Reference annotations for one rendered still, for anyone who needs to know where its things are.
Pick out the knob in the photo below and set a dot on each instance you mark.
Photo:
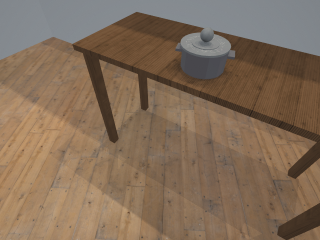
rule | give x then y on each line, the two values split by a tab
207	34

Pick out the table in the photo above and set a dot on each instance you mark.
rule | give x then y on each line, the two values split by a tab
273	84

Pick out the lid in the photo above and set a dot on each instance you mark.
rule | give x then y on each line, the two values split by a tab
193	44

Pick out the pot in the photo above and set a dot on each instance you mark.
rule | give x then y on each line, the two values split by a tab
203	68

